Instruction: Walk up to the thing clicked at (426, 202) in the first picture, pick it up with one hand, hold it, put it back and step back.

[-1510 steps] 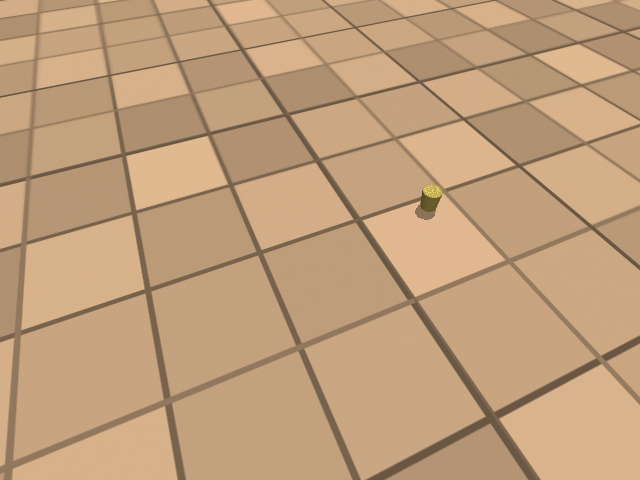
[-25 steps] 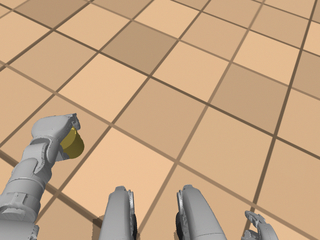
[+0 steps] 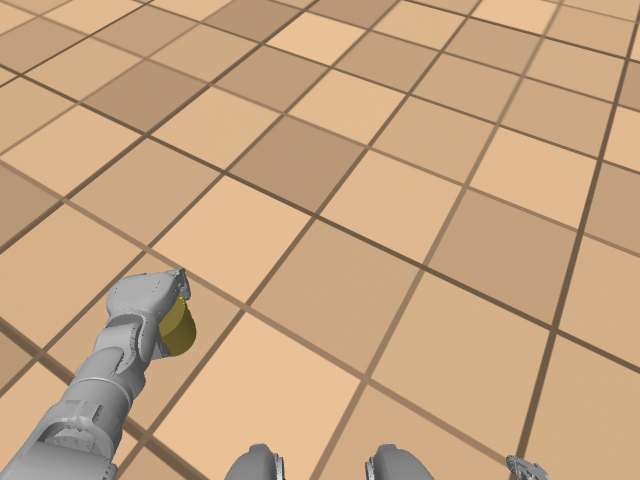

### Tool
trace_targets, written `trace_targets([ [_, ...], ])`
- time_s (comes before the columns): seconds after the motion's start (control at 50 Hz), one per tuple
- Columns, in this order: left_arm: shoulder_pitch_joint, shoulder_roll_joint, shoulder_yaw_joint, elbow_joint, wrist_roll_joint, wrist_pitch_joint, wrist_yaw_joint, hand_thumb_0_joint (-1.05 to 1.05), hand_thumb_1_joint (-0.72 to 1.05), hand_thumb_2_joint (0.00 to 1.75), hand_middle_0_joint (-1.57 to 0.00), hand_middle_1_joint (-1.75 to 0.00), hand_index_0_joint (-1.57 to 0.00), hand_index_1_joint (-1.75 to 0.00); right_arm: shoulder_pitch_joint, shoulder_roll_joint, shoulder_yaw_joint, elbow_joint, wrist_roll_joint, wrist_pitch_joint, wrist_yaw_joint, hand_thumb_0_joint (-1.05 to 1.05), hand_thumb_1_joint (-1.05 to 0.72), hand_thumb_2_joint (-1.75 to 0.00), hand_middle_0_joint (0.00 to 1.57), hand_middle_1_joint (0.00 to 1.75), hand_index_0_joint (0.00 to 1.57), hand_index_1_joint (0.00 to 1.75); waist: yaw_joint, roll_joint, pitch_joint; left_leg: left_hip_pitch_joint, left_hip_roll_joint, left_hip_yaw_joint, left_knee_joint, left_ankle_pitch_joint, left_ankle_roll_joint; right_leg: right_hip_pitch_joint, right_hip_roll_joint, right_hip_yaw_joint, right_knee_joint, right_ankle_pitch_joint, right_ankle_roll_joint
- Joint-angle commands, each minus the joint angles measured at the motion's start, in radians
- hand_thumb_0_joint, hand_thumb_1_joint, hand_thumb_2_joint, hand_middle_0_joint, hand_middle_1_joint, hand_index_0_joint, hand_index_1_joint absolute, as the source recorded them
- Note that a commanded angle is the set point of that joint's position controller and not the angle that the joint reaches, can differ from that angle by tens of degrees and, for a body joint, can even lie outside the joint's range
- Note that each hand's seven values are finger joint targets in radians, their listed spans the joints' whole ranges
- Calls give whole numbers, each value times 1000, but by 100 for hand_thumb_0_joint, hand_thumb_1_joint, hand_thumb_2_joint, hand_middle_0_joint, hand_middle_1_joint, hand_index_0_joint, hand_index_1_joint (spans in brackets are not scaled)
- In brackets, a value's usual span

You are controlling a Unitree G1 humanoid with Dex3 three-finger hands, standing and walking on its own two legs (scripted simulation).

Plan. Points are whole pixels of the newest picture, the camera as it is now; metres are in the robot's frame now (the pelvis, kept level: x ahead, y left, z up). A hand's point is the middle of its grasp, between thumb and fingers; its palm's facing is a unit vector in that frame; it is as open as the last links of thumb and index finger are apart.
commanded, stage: lift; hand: left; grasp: from above
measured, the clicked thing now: (165, 324) +0.36 +0.23 -0.11
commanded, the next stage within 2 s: hold in 0.06 s
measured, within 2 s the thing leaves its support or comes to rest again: neither
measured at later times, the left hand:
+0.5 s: hand (149, 298) +0.36 +0.22 -0.02, palm faces -0.44 -0.06 -0.90, open 10.4 cm
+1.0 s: hand (149, 304) +0.34 +0.21 +0.01, palm faces -0.45 -0.05 -0.89, open 10.4 cm
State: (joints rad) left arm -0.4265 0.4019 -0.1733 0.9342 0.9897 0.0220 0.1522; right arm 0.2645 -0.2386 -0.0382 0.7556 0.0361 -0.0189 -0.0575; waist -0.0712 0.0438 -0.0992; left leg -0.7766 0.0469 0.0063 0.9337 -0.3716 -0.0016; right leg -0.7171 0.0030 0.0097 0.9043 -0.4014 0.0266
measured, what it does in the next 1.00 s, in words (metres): stands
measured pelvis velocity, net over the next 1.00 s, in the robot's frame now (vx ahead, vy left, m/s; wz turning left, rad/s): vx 0.03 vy -0.01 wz -0.01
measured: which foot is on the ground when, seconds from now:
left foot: down 0.00-1.00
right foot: down 0.00-1.00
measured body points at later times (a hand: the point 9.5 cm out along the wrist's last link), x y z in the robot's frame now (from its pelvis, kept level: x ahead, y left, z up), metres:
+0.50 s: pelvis +0.04 +0.00 +0.04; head +0.07 -0.01 +0.48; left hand +0.38 +0.23 +0.03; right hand +0.13 -0.27 -0.09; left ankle +0.05 +0.12 -0.69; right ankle +0.02 -0.14 -0.69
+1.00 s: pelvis +0.03 -0.01 +0.05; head +0.04 -0.03 +0.50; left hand +0.36 +0.21 +0.06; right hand +0.15 -0.27 -0.07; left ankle +0.05 +0.12 -0.69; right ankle +0.02 -0.14 -0.69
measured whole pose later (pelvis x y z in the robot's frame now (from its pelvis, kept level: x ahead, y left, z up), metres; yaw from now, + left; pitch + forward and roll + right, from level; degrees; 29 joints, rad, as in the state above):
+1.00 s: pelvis +0.03 -0.01 +0.05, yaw -1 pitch +3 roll +0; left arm -0.32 0.38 -0.22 0.76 0.99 0.03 0.01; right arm 0.23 -0.26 -0.05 0.70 0.06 0.07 -0.05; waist -0.01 0.05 -0.05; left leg -0.35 0.03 0.04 0.55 -0.25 -0.01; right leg -0.32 -0.01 0.03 0.56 -0.29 0.02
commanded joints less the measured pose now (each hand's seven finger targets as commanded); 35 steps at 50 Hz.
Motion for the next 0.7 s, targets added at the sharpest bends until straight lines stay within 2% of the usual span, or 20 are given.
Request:
trace_targets([
  [0.0, -313, 228, 77, -205, 0, 2, 35, 0, 47, 93, -70, -117, -78, -108, 23, -153, -52, -92, -1, -27, -8, 0, -90, -89, 20, 30, 20, 30, 20, 14, -339, 334, -42, -11, -183, 197, 6, 181, 42, -2, -194, 210, -32],
  [0.06, -335, 197, 57, -217, 1, 10, 32, 0, 50, 93, -70, -120, -79, -110, 24, -150, -52, -87, 1, -20, -7, 0, -90, -89, 20, 30, 20, 30, 5, 14, -320, 377, -41, -7, -209, 244, 6, 200, 42, -1, -222, 257, -31],
  [0.08, -318, 199, 64, -199, -3, 12, 31, 0, 48, 94, -69, -120, -78, -110, 29, -150, -53, -83, 0, -18, -8, 0, -90, -89, 20, 30, 20, 30, 2, 3, -306, 375, -40, -7, -215, 249, 7, 202, 44, -1, -231, 261, -30],
  [0.12, -330, 217, 70, -231, -3, 8, 26, 0, 49, 93, -70, -119, -79, -109, 21, -155, -55, -88, 1, -16, -6, 0, -90, -89, 20, 30, 20, 30, 10, 16, -300, 400, -42, -2, -241, 248, 5, 221, 42, -3, -250, 255, -32],
  [0.14, -322, 195, 57, -212, -2, 7, 22, 0, 48, 93, -69, -119, -78, -109, 17, -151, -53, -87, 0, -15, -5, 0, -90, -89, 20, 30, 20, 30, 6, 14, -282, 399, -42, -5, -251, 240, 4, 219, 42, -6, -255, 242, -33],
  [0.16, -302, 201, 61, -210, 1, 6, 19, 0, 45, 92, -67, -118, -75, -109, 13, -153, -55, -93, 2, -14, -4, 0, -90, -89, 20, 30, 20, 30, 19, 11, -270, 408, -42, -4, -268, 235, 2, 226, 43, -10, -263, 232, -35],
  [0.18, -284, 195, 56, -205, 7, 6, 16, 0, 44, 92, -67, -115, -75, -107, 10, -155, -57, -93, 4, -12, -4, 0, -90, -89, 20, 30, 20, 30, 19, 12, -266, 421, -42, -2, -276, 242, 2, 227, 43, -8, -269, 237, -37],
  [0.22, -301, 194, 52, -212, 12, 1, 2, 0, 44, 90, -65, -117, -75, -108, 12, -153, -59, -92, 4, -9, -3, 0, -90, -89, 20, 30, 20, 30, 17, 10, -272, 431, -43, -2, -281, 282, 2, 251, 46, -7, -274, 272, -35],
  [0.26, -308, 219, 63, -260, 14, -4, -5, 0, 44, 92, -67, -116, -76, -107, 3, -158, -61, -101, 8, -4, -3, 0, -90, -89, 20, 30, 20, 30, 33, 16, -295, 470, -46, 5, -294, 317, 2, 284, 43, -5, -287, 303, -34],
  [0.3, -285, 172, 38, -244, 9, -3, -19, 0, 45, 92, -67, -117, -76, -108, 6, -152, -58, -100, 7, -3, -1, 0, -90, -89, 20, 30, 20, 30, 17, 1, -257, 470, -45, 8, -298, 337, 4, 286, 44, -3, -296, 325, -34],
  [0.34, -292, 210, 60, -261, 8, -2, -19, 0, 43, 93, -66, -118, -75, -109, 5, -160, -63, -103, 7, 2, 0, 0, -90, -89, 20, 30, 20, 30, 30, -6, -289, 496, -44, 9, -303, 380, 6, 319, 44, -5, -301, 361, -32],
  [0.36, -282, 200, 55, -260, 8, 0, -24, 0, 44, 95, -66, -119, -74, -110, 4, -160, -64, -108, 9, 5, 1, 0, -90, -89, 20, 30, 20, 30, 30, -8, -289, 501, -45, 14, -303, 400, 9, 323, 44, -2, -303, 384, -30],
  [0.38, -306, 203, 54, -295, 8, -1, -25, 0, 45, 97, -66, -121, -75, -112, -2, -157, -62, -115, 9, 8, 2, 0, -90, -89, 20, 30, 20, 30, 34, -2, -288, 506, -48, 17, -310, 399, 8, 339, 42, 0, -312, 390, -28],
  [0.4, -294, 185, 42, -279, 12, 1, -28, 0, 44, 96, -66, -120, -75, -111, 1, -157, -61, -115, 9, 9, 4, 0, -90, -89, 20, 30, 20, 30, 23, -3, -265, 503, -47, 17, -319, 386, 7, 334, 42, -2, -315, 373, -31],
  [0.42, -274, 189, 44, -267, 12, 3, -31, 0, 43, 95, -66, -119, -75, -110, -8, -157, -60, -117, 12, 11, 3, 0, -90, -89, 20, 30, 20, 30, 36, -13, -250, 502, -49, 17, -326, 383, 8, 345, 41, -1, -325, 374, -29],
  [0.46, -269, 200, 55, -276, 10, 4, -39, 0, 43, 95, -64, -120, -73, -111, -7, -159, -63, -118, 12, 16, 4, 0, -90, -89, 20, 30, 20, 30, 37, -18, -265, 515, -49, 21, -328, 400, 11, 359, 41, 3, -332, 392, -26],
  [0.54, -269, 196, 47, -303, 10, 6, -60, 0, 45, 95, -66, -120, -75, -111, -17, -161, -62, -130, 14, 24, 6, 0, -90, -89, 20, 30, 20, 30, 36, -2, -241, 530, -46, 22, -353, 401, 9, 368, 42, 3, -346, 384, -29],
  [0.6, -273, 207, 50, -339, 8, 2, -71, 0, 44, 97, -67, -119, -75, -110, -33, -160, -62, -145, 15, 30, 5, 0, -90, -89, 20, 30, 20, 30, 49, -15, -259, 559, -50, 30, -361, 420, 15, 403, 37, 4, -362, 414, -25],
  [0.66, -244, 183, 37, -324, 10, 8, -75, 0, 44, 98, -66, -121, -74, -112, -38, -156, -56, -151, 17, 36, 7, 0, -90, -89, 20, 30, 20, 30, 44, -26, -233, 555, -53, 34, -373, 417, 18, 411, 35, 6, -374, 426, -22],
  [0.68, -257, 200, 52, -347, 7, 8, -74, 0, 45, 98, -66, -121, -75, -112, -46, -159, -58, -153, 16, 38, 6, 0, -90, -89, 20, 30, 20, 30, 54, -24, -244, 569, -52, 34, -378, 418, 18, 420, 35, 6, -378, 428, -21],
])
